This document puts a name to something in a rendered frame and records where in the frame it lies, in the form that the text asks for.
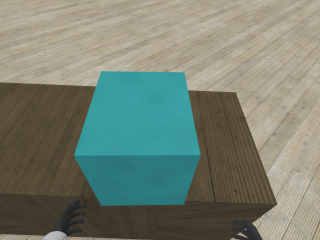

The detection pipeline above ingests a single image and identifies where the carton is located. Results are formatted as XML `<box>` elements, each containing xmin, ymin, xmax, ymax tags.
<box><xmin>74</xmin><ymin>71</ymin><xmax>201</xmax><ymax>206</ymax></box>

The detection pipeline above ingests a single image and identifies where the robot left hand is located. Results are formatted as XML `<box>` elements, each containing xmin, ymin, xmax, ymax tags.
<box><xmin>51</xmin><ymin>200</ymin><xmax>87</xmax><ymax>236</ymax></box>

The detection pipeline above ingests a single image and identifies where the pedestal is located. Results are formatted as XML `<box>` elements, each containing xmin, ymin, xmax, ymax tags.
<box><xmin>0</xmin><ymin>82</ymin><xmax>277</xmax><ymax>240</ymax></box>

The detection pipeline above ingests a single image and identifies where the robot right hand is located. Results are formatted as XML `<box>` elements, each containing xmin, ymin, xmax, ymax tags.
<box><xmin>232</xmin><ymin>218</ymin><xmax>262</xmax><ymax>240</ymax></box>

